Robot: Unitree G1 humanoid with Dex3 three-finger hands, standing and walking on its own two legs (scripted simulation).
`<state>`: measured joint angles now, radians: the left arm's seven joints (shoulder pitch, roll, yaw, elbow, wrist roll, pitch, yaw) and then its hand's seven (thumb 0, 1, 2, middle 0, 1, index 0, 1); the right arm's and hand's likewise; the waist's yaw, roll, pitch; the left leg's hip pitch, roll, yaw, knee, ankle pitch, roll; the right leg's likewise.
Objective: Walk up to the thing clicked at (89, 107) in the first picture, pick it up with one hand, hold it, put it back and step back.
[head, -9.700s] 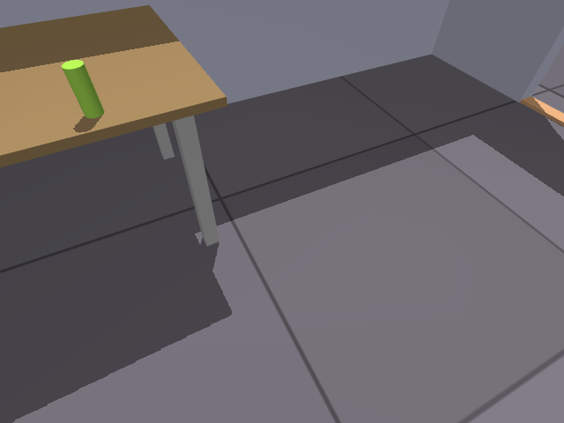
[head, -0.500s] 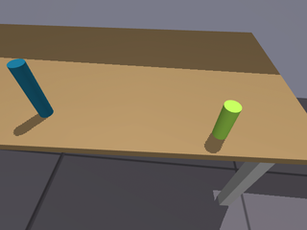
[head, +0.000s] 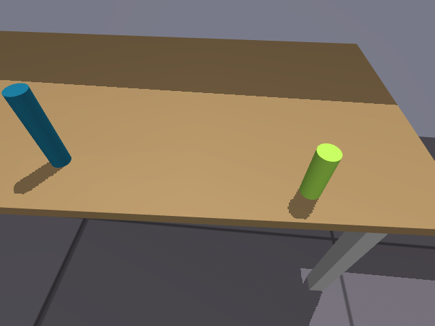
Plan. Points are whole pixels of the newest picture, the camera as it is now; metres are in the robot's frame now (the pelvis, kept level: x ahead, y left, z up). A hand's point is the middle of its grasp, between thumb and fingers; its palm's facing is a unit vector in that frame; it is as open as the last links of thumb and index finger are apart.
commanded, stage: stand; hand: right
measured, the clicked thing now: (318, 173) +0.43 -0.21 +0.02
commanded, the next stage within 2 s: none
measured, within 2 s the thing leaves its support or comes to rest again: neither
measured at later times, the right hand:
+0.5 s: hand out of the picture +0.10 -0.26 -0.16, palm faces -0.01 +0.94 -0.33, open 7.4 cm
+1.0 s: hand out of the picture +0.10 -0.27 -0.15, palm faces -0.01 +0.94 -0.34, open 7.4 cm
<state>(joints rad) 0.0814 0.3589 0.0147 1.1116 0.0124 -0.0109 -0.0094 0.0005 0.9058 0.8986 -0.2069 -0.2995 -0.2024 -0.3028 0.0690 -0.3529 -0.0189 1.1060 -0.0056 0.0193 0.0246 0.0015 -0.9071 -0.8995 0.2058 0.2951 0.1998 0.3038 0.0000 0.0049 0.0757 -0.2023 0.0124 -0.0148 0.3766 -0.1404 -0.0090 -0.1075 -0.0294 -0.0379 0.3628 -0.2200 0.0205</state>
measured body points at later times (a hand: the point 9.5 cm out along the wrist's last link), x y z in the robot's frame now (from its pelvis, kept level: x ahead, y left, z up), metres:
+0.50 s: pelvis +0.02 -0.01 +0.00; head +0.03 -0.01 +0.45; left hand +0.10 +0.29 -0.13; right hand +0.10 -0.31 -0.13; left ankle +0.04 +0.12 -0.75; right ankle -0.01 -0.13 -0.75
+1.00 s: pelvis +0.02 -0.02 +0.00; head +0.04 -0.02 +0.45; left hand +0.10 +0.29 -0.13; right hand +0.10 -0.32 -0.13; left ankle +0.04 +0.12 -0.75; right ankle -0.01 -0.13 -0.75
